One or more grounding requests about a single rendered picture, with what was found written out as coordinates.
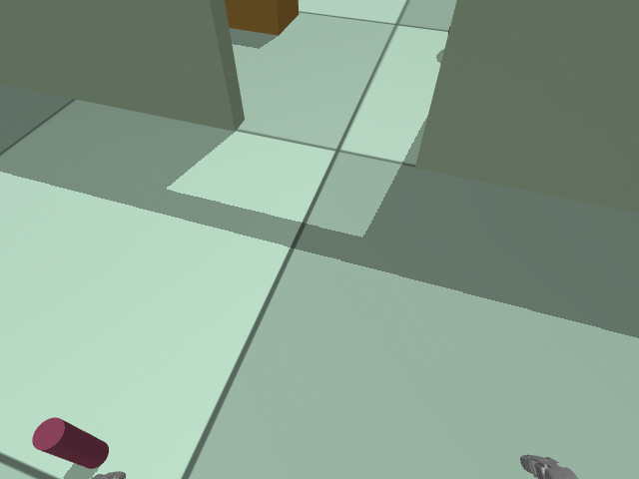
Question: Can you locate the right robot hand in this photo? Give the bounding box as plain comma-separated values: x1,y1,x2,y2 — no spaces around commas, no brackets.
520,455,578,479

